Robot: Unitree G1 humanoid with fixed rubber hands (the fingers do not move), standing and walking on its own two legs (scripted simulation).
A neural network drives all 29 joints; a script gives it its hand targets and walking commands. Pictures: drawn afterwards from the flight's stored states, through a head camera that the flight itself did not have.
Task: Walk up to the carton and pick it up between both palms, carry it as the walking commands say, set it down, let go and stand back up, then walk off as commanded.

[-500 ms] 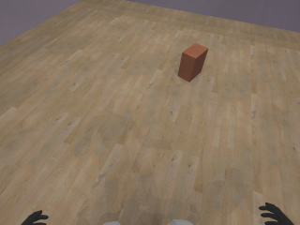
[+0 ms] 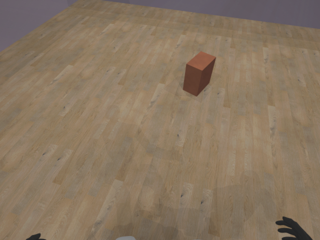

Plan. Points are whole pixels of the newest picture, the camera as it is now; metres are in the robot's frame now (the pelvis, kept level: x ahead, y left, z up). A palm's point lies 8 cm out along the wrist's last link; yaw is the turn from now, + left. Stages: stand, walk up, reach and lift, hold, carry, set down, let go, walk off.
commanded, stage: walk up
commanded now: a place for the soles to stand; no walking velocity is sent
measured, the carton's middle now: (198, 74) +1.50 -0.28 -0.61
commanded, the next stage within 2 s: none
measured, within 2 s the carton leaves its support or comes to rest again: neither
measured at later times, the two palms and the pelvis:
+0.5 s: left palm (63, 176) +0.27 +0.29 -0.06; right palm (298, 187) +0.28 -0.38 -0.08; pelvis +0.18 -0.04 +0.00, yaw -3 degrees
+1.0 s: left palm (89, 133) +0.43 +0.27 -0.07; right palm (287, 143) +0.43 -0.40 -0.08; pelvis +0.34 -0.07 +0.00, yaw -6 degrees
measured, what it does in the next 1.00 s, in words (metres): walks ahead: right foot, then left foot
